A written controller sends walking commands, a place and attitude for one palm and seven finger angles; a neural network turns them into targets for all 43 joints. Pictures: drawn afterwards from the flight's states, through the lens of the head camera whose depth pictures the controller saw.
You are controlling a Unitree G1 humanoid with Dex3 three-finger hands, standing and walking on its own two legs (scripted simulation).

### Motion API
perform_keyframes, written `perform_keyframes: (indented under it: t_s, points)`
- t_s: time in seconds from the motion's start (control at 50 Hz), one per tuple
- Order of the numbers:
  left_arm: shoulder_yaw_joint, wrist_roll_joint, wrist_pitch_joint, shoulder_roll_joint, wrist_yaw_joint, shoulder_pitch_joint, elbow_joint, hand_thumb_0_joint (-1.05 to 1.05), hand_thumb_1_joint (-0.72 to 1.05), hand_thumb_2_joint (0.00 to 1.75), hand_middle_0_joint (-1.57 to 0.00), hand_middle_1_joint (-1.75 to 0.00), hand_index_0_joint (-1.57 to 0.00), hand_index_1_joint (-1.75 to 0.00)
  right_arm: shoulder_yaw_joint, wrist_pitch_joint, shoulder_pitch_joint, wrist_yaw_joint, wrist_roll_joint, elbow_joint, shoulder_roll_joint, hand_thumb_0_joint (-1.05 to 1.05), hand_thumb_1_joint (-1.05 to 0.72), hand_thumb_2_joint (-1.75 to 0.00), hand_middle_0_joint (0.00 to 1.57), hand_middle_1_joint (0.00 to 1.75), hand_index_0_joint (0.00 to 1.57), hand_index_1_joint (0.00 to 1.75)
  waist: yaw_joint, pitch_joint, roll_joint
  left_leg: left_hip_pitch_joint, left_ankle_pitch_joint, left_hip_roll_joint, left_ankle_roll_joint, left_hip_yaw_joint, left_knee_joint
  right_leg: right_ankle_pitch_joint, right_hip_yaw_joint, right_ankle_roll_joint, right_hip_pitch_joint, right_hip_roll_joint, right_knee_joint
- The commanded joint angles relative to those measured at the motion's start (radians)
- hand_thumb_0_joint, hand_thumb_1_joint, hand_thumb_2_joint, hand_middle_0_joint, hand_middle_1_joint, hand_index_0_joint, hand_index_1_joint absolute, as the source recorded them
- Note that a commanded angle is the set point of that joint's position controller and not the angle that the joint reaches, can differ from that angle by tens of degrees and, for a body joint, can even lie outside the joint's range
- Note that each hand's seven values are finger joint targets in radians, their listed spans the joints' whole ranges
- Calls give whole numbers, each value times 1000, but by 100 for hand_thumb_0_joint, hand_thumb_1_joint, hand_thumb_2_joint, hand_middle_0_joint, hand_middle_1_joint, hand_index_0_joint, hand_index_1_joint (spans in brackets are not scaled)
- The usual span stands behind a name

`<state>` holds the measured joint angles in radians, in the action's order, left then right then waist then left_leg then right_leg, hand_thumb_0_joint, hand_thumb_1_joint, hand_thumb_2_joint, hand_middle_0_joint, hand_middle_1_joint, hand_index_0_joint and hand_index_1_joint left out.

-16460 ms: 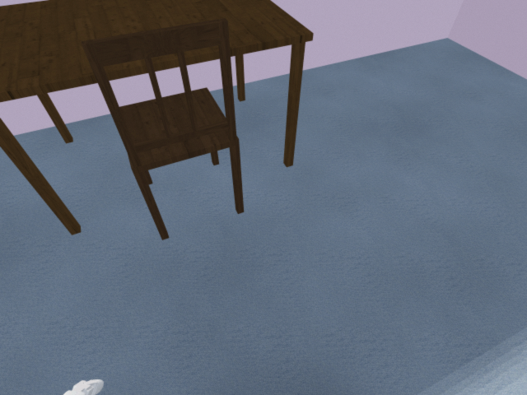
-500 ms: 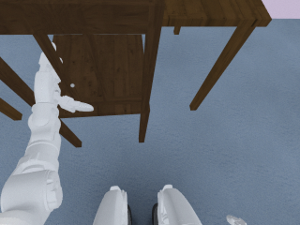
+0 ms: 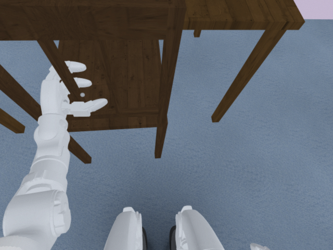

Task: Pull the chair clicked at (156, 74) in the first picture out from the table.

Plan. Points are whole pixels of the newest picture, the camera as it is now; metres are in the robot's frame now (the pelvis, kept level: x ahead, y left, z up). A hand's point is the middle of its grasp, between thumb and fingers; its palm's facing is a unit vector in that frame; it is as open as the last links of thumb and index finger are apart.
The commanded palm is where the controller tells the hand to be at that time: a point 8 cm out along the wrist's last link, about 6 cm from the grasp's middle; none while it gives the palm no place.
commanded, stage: hook a spindle and tug to test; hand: left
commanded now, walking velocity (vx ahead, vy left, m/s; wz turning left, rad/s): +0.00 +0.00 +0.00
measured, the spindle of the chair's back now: (70, 84) +0.50 +0.20 +0.03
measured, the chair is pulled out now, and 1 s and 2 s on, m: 0.00 0.04 0.19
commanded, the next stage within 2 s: step backward, pulling the chair out in 0.88 s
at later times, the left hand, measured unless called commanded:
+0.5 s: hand (82, 99) +0.46 +0.17 +0.02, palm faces +0.04 -1.00 -0.03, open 5.0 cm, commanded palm +0.42 +0.21 +0.02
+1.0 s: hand (84, 112) +0.42 +0.17 +0.02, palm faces +0.05 -1.00 -0.04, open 5.1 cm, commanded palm +0.40 +0.21 +0.02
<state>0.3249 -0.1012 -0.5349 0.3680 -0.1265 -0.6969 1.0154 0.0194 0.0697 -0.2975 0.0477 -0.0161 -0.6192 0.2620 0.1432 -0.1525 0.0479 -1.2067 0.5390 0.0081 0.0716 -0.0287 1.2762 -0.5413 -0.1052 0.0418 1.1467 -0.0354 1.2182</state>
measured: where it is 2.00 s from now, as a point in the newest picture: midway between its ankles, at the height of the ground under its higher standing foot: outside the picture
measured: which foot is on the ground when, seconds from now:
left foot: down 0.00-1.00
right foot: down 0.00-1.00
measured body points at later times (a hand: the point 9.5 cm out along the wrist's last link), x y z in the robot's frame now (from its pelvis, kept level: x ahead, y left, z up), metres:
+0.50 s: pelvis +0.01 +0.01 +0.01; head +0.15 +0.03 +0.44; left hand +0.45 +0.23 +0.03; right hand +0.07 -0.25 -0.11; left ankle +0.02 +0.07 -0.62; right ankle +0.01 -0.10 -0.62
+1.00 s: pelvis +0.00 +0.00 +0.01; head +0.13 +0.01 +0.44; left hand +0.42 +0.22 +0.03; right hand +0.11 -0.26 -0.11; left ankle +0.02 +0.07 -0.62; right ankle +0.01 -0.10 -0.62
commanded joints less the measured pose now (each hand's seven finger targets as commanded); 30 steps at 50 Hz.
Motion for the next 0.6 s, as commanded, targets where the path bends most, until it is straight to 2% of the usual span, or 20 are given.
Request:
perform_keyframes:
  t_s: [0.0,0.02,0.04,0.1,0.14,0.16,0.18,0.2,0.24,0.26,0.3,0.34,0.36,0.38,0.4,0.44,0.48,0.5,0.54,0.58]
  points:
    - [-8,-7,-82,145,-5,-337,-218,0,45,71,-50,-145,-50,-145,-68,-12,-138,-10,-2,57,172,0,-90,-90,20,30,20,30,21,-499,68,461,-433,14,-46,123,-137,329,79,-10,-175,-8,-144]
    - [-30,-6,-85,125,-6,-361,-218,0,51,73,-50,-145,-50,-145,-66,-14,-141,-10,0,57,170,0,-90,-90,20,30,20,30,30,-490,75,476,-437,18,-48,136,-142,317,73,-8,-150,-7,-138]
    - [-10,-5,-90,147,-1,-364,-235,0,56,76,-50,-145,-50,-145,-70,-14,-141,-10,-2,53,174,0,-90,-90,20,30,20,30,18,-501,102,494,-455,19,-52,137,-141,320,73,-7,-145,-6,-135]
    - [-21,-2,-88,130,4,-349,-222,0,73,83,-50,-145,-50,-145,-71,-11,-143,-7,-4,51,172,0,-90,-90,20,30,20,30,24,-497,78,489,-452,16,-50,131,-139,326,74,-8,-156,-8,-143]
    - [-17,1,-90,136,5,-352,-222,0,84,88,-50,-145,-50,-145,-72,-9,-145,-7,-3,52,174,0,-90,-90,20,30,20,30,24,-510,83,495,-465,18,-51,136,-138,332,73,-8,-151,-8,-135]
    - [4,1,-91,159,5,-344,-223,0,90,90,-50,-145,-50,-145,-73,-8,-147,-8,-5,50,175,0,-90,-90,20,30,20,30,14,-509,85,492,-471,17,-54,135,-139,335,74,-7,-162,-8,-135]
    - [-5,2,-92,151,4,-330,-238,0,90,90,-50,-145,-50,-145,-72,-7,-145,-7,-5,56,174,0,-90,-90,20,30,20,30,11,-524,103,509,-483,18,-57,137,-142,337,73,-6,-161,-8,-133]
    - [-25,-2,-89,121,1,-326,-247,0,90,90,-50,-145,-50,-145,-72,-6,-141,-5,-3,59,169,0,-90,-90,20,30,20,30,17,-523,96,513,-492,17,-54,133,-142,348,72,-7,-166,-9,-139]
    - [-13,-11,-88,132,0,-287,-269,0,90,90,-50,-145,-50,-145,-74,-7,-141,-5,-1,61,171,0,-90,-90,20,30,20,30,3,-533,95,541,-529,23,-61,141,-149,358,68,-6,-169,-9,-137]
    - [-19,-15,-83,117,-2,-253,-275,0,90,90,-50,-145,-50,-145,-74,-6,-138,-2,-1,70,168,0,-90,-90,20,30,20,30,-4,-535,99,534,-537,18,-58,132,-149,372,72,-6,-186,-9,-142]
    - [-6,-18,-77,129,1,-206,-289,0,90,90,-50,-145,-50,-145,-74,-4,-133,-1,2,74,168,0,-90,-90,20,30,20,30,-12,-523,71,518,-532,20,-58,130,-157,378,70,-7,-210,-11,-145]
    - [-38,-21,-72,87,0,-192,-299,0,90,90,-50,-145,-50,-145,-74,-5,-127,1,6,78,163,0,-90,-90,20,30,20,30,-6,-499,80,529,-540,23,-61,134,-161,367,65,-8,-184,-10,-146]
    - [-19,-27,-72,106,4,-190,-310,0,90,90,-50,-145,-50,-145,-77,-6,-126,1,5,74,166,0,-90,-90,20,30,20,30,-6,-496,64,513,-514,21,-58,127,-160,367,68,-9,-199,-11,-149]
    - [1,-24,-73,133,7,-159,-322,0,90,90,-50,-145,-50,-145,-76,-5,-127,0,5,82,168,0,-90,-90,20,30,20,30,-20,-507,64,508,-522,19,-59,124,-164,376,72,-7,-220,-11,-148]
    - [-25,-23,-72,102,6,-150,-327,0,90,90,-50,-145,-50,-145,-75,-7,-118,0,6,86,161,0,-90,-90,20,30,20,30,-13,-495,56,498,-511,17,-56,118,-164,381,73,-9,-224,-10,-151]
    - [-35,-30,-77,84,6,-138,-381,0,90,90,-50,-145,-50,-145,-78,-14,-116,1,7,88,156,0,-90,-90,20,30,20,30,-22,-521,107,555,-582,24,-67,128,-164,395,68,-8,-202,-8,-142]
    - [-30,-35,-72,86,8,-76,-394,0,90,90,-50,-145,-50,-145,-78,-16,-115,4,7,95,159,0,-90,-90,20,30,20,30,-34,-506,83,555,-594,27,-72,130,-173,393,65,-7,-214,-9,-148]
    - [-35,-37,-73,80,10,-79,-409,0,90,90,-50,-145,-50,-145,-80,-18,-109,4,8,94,156,0,-90,-90,20,30,20,30,-29,-504,70,540,-575,24,-67,120,-169,402,70,-8,-227,-9,-151]
    - [-38,-36,-75,77,14,-47,-439,0,90,90,-50,-145,-50,-145,-81,-24,-106,3,10,99,155,0,-90,-90,20,30,20,30,-39,-498,96,565,-619,29,-76,128,-174,406,66,-7,-211,-7,-144]
    - [-53,-39,-75,56,19,-28,-474,0,90,90,-50,-145,-50,-145,-84,-30,-101,4,9,99,152,0,-90,-90,20,30,20,30,-36,-512,78,571,-623,30,-77,127,-170,415,66,-9,-220,-7,-145]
